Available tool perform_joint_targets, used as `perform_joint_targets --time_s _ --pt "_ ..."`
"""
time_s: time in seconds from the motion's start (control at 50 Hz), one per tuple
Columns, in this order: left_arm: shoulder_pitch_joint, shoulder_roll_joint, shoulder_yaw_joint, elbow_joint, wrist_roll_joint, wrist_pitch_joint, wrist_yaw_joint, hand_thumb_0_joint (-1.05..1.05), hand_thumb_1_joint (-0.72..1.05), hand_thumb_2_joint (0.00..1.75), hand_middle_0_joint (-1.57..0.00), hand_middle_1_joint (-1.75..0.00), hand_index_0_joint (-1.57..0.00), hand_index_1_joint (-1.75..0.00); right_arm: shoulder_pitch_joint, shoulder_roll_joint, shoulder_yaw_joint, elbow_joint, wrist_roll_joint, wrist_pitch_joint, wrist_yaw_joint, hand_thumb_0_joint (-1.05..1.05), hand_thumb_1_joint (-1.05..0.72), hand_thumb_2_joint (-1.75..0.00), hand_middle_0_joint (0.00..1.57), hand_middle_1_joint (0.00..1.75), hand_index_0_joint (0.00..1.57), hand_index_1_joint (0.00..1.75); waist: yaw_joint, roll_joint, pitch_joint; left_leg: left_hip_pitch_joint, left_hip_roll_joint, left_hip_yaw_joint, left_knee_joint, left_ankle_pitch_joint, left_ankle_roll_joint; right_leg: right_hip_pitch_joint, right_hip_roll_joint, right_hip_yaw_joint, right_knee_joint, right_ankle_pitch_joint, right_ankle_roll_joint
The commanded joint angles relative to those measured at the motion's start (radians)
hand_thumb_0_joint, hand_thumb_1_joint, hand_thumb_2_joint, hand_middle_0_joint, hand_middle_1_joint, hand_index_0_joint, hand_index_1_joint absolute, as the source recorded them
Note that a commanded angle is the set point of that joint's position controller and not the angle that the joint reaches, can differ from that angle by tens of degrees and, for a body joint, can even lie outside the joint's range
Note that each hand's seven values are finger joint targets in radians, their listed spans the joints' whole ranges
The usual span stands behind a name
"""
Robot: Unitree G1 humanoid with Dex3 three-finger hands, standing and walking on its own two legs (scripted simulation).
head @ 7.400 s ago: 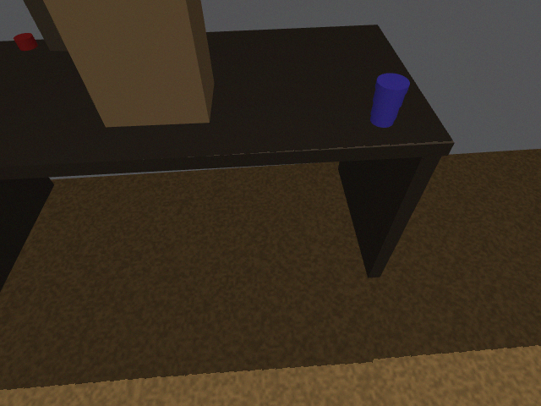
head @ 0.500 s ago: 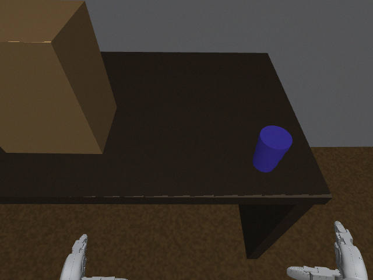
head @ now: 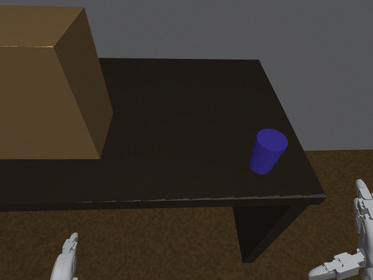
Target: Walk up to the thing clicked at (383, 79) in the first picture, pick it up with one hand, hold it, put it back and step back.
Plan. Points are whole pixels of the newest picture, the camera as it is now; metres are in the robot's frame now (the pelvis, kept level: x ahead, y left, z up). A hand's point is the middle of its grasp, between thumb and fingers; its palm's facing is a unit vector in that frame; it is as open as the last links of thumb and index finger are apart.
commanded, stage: rise first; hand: right
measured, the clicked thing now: (265, 153) +0.41 -0.20 +0.01
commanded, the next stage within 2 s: go down in 0.76 s
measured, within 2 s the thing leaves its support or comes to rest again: neither
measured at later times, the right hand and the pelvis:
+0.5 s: hand (356, 229) +0.18 -0.26 +0.11, palm faces +0.32 +0.85 -0.42, open 17.4 cm; pelvis -0.01 -0.01 +0.00, yaw +0 degrees
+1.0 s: hand (364, 222) +0.17 -0.25 +0.15, palm faces +0.34 +0.84 -0.43, open 17.4 cm; pelvis -0.01 +0.00 +0.00, yaw +0 degrees
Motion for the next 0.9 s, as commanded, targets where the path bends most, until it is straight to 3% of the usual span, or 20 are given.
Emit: perform_joint_targets --time_s 0.0,0.02,0.08,0.1,0.16,0.18,0.24,0.32,0.36,0.44,0.62,0.64,0.66,0.68,0.74,0.78,0.8,0.84,0.86,0.88 --pt "-0.077 0.145 0.066 -0.157 0.007 -0.049 0.005 0.0 -0.57 0.04 -0.06 -0.05 -0.05 -0.06 -0.03 -0.208 -0.146 -0.238 0.002 -0.078 -0.008 0.0 0.55 -0.04 0.04 0.05 0.05 0.05 0.01 0.051 -0.088 -0.118 0.014 0.02 -0.083 0.313 -0.04 0.148 0.029 -0.049 -0.004 0.161 -0.057" --pt "-0.071 0.154 0.08 -0.148 0.006 -0.05 0.004 0.0 -0.56 0.04 -0.06 -0.05 -0.05 -0.06 -0.024 -0.215 -0.164 -0.266 0.004 -0.082 -0.006 0.0 0.56 -0.03 0.04 0.05 0.05 0.05 0.004 0.023 -0.089 -0.123 0.009 0.025 -0.081 0.296 -0.034 0.155 0.025 -0.046 -0.012 0.156 -0.055" --pt "-0.069 0.131 0.068 -0.13 0.001 -0.051 -0.004 0.0 -0.56 0.04 -0.06 -0.05 -0.05 -0.05 -0.013 -0.186 -0.135 -0.289 0.008 -0.096 0.003 0.0 0.56 -0.04 0.04 0.05 0.05 0.05 0.005 0.002 -0.047 -0.144 0.007 0.028 -0.088 0.246 -0.026 0.143 0.026 -0.045 -0.021 0.122 -0.051" --pt "-0.063 0.113 0.061 -0.105 0.001 -0.051 -0.007 0.0 -0.57 0.04 -0.06 -0.05 -0.05 -0.05 -0.017 -0.188 -0.146 -0.294 0.008 -0.101 0.003 0.0 0.55 -0.04 0.04 0.05 0.05 0.05 -0.004 -0.001 -0.041 -0.144 0.005 0.028 -0.089 0.23 -0.023 0.133 0.026 -0.045 -0.021 0.111 -0.051" --pt "-0.108 0.145 0.082 -0.185 0.002 -0.065 -0.007 0.0 -0.57 0.05 -0.06 -0.05 -0.05 -0.06 -0.038 -0.199 -0.155 -0.371 0.01 -0.122 0.005 0.0 0.54 -0.04 0.05 0.05 0.05 0.05 0.006 0.021 -0.074 -0.135 0.001 0.033 -0.089 0.211 -0.02 0.147 0.022 -0.039 -0.027 0.1 -0.048" --pt "-0.078 0.109 0.049 -0.185 0.003 -0.067 -0.01 0.0 -0.56 0.04 -0.06 -0.05 -0.05 -0.05 -0.011 -0.175 -0.133 -0.356 0.009 -0.126 0.009 0.0 0.55 -0.04 0.04 0.05 0.05 0.05 0.008 0.046 -0.077 -0.129 0.0 0.035 -0.087 0.223 -0.021 0.151 0.022 -0.039 -0.022 0.111 -0.051" --pt "-0.061 0.156 0.106 -0.155 0.004 -0.065 -0.004 0.0 -0.57 0.06 -0.06 -0.05 -0.05 -0.06 -0.006 -0.217 -0.183 -0.351 0.01 -0.136 0.004 0.0 0.54 -0.04 0.05 0.05 0.05 0.05 0.003 0.022 -0.074 -0.128 0.004 0.034 -0.079 0.253 -0.024 0.15 0.024 -0.037 -0.019 0.137 -0.052" --pt "-0.072 0.139 0.1 -0.154 0.003 -0.071 -0.009 0.0 -0.58 0.06 -0.06 -0.05 -0.05 -0.06 0.01 -0.196 -0.179 -0.39 0.01 -0.147 0.008 0.0 0.55 -0.04 0.04 0.06 0.05 0.06 -0.003 0.003 -0.087 -0.124 -0.004 0.041 -0.077 0.227 -0.013 0.162 0.017 -0.032 -0.028 0.13 -0.048" --pt "-0.059 0.088 0.053 -0.125 0.0 -0.069 -0.02 0.0 -0.57 0.06 -0.06 -0.05 -0.05 -0.06 0.009 -0.189 -0.17 -0.428 0.014 -0.155 0.014 0.0 0.54 -0.04 0.05 0.05 0.05 0.05 -0.015 -0.019 -0.059 -0.135 -0.005 0.042 -0.077 0.207 -0.008 0.142 0.019 -0.034 -0.03 0.115 -0.045" --pt "-0.09 0.143 0.106 -0.136 0.004 -0.075 -0.014 0.0 -0.57 0.07 -0.06 -0.06 -0.05 -0.06 0.003 -0.207 -0.189 -0.443 0.013 -0.166 0.012 0.0 0.54 -0.05 0.05 0.06 0.05 0.06 -0.003 0.006 -0.083 -0.128 -0.003 0.04 -0.076 0.229 -0.014 0.154 0.019 -0.033 -0.024 0.13 -0.049" --pt "-0.095 0.115 0.084 -0.14 0.002 -0.078 -0.02 0.0 -0.56 0.07 -0.06 -0.06 -0.05 -0.06 0.004 -0.2 -0.194 -0.491 0.013 -0.193 0.018 0.0 0.54 -0.05 0.05 0.06 0.05 0.06 -0.015 0.009 -0.072 -0.125 -0.009 0.046 -0.082 0.167 -0.005 0.145 0.017 -0.03 -0.036 0.089 -0.044" --pt "-0.097 0.096 0.072 -0.122 0.0 -0.077 -0.022 0.0 -0.56 0.07 -0.06 -0.06 -0.05 -0.06 -0.001 -0.171 -0.165 -0.498 0.017 -0.197 0.022 0.0 0.54 -0.05 0.05 0.06 0.05 0.06 -0.013 -0.006 -0.056 -0.134 -0.007 0.042 -0.082 0.166 -0.004 0.138 0.021 -0.034 -0.037 0.085 -0.043" --pt "-0.083 0.144 0.121 -0.107 0.002 -0.075 -0.016 0.0 -0.56 0.07 -0.06 -0.06 -0.05 -0.06 0.003 -0.225 -0.224 -0.472 0.015 -0.195 0.016 0.0 0.54 -0.05 0.05 0.06 0.05 0.06 -0.012 0.005 -0.059 -0.136 -0.007 0.042 -0.085 0.16 -0.006 0.136 0.02 -0.032 -0.037 0.08 -0.045" --pt "-0.081 0.12 0.093 -0.103 0.002 -0.074 -0.019 0.0 -0.56 0.08 -0.06 -0.06 -0.05 -0.07 0.006 -0.204 -0.195 -0.484 0.015 -0.198 0.019 0.0 0.54 -0.05 0.05 0.06 0.05 0.06 -0.012 -0.001 -0.053 -0.138 -0.006 0.042 -0.082 0.171 -0.007 0.141 0.019 -0.033 -0.037 0.087 -0.046" --pt "-0.092 0.137 0.115 -0.111 0.002 -0.078 -0.017 0.0 -0.56 0.08 -0.06 -0.06 -0.05 -0.07 -0.014 -0.215 -0.218 -0.492 0.017 -0.203 0.02 0.0 0.53 -0.05 0.05 0.06 0.05 0.06 -0.007 -0.005 -0.067 -0.134 -0.007 0.042 -0.08 0.171 -0.005 0.155 0.019 -0.032 -0.036 0.091 -0.044" --pt "-0.103 0.113 0.089 -0.113 0.0 -0.078 -0.021 0.0 -0.56 0.08 -0.06 -0.06 -0.05 -0.07 -0.015 -0.202 -0.201 -0.516 0.017 -0.21 0.023 0.0 0.53 -0.06 0.05 0.06 0.05 0.06 -0.014 -0.008 -0.056 -0.138 -0.007 0.042 -0.08 0.16 -0.003 0.143 0.021 -0.032 -0.038 0.083 -0.043" --pt "-0.095 0.093 0.076 -0.091 0.0 -0.075 -0.023 0.0 -0.56 0.08 -0.06 -0.06 -0.05 -0.07 -0.012 -0.216 -0.223 -0.501 0.016 -0.211 0.021 0.0 0.53 -0.06 0.05 0.06 0.05 0.06 -0.022 -0.013 -0.049 -0.139 -0.009 0.044 -0.083 0.149 -0.002 0.132 0.019 -0.03 -0.039 0.078 -0.043" --pt "-0.102 0.097 0.079 -0.117 0.0 -0.079 -0.022 0.0 -0.56 0.09 -0.06 -0.06 -0.05 -0.07 -0.015 -0.181 -0.185 -0.517 0.021 -0.219 0.027 0.0 0.53 -0.06 0.05 0.06 0.05 0.06 -0.004 0.013 -0.051 -0.145 -0.005 0.04 -0.088 0.141 -0.006 0.14 0.023 -0.036 -0.037 0.061 -0.045" --pt "-0.086 0.105 0.086 -0.117 0.0 -0.078 -0.02 0.0 -0.5 0.01 -0.06 -0.06 -0.07 -0.04 -0.004 -0.188 -0.191 -0.513 0.018 -0.218 0.028 0.0 0.5 -0.07 0.03 0.06 0.04 0.06 -0.004 0.02 -0.059 -0.143 -0.007 0.041 -0.086 0.154 -0.006 0.145 0.021 -0.034 -0.037 0.073 -0.046" --pt "-0.123 0.078 0.061 -0.137 0.025 -0.084 -0.029 0.0 -0.54 0.04 -0.05 -0.05 -0.05 -0.05 -0.003 -0.115 -0.17 -0.501 -0.003 -0.249 0.039 0.0 0.58 -0.06 0.02 0.06 0.04 0.06 0.019 0.069 -0.11 -0.154 -0.022 0.038 -0.063 0.161 -0.015 0.16 0.026 -0.019 -0.014 0.074 -0.04"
